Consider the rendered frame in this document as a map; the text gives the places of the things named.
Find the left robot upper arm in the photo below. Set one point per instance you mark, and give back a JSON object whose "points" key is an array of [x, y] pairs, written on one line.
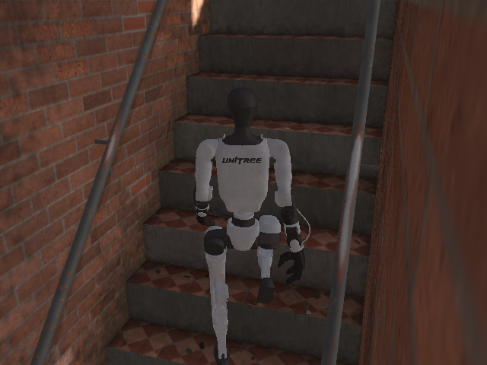
{"points": [[205, 152]]}

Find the left robot forearm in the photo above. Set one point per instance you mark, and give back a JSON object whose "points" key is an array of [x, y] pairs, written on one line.
{"points": [[202, 208]]}

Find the robot foot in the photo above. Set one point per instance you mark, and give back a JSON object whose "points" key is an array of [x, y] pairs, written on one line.
{"points": [[222, 361], [266, 291]]}

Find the robot left hand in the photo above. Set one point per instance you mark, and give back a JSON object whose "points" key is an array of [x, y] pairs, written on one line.
{"points": [[206, 222]]}

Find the right robot foot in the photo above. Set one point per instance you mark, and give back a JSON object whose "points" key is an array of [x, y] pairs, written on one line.
{"points": [[266, 291]]}

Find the right robot forearm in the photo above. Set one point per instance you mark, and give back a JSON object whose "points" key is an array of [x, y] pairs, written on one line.
{"points": [[289, 215]]}

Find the right robot upper arm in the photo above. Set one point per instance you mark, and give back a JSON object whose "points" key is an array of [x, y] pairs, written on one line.
{"points": [[278, 149]]}

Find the left robot foot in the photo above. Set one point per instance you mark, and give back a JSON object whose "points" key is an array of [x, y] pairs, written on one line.
{"points": [[222, 361]]}

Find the robot right hand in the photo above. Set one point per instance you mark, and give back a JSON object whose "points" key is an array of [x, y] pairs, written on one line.
{"points": [[297, 268]]}

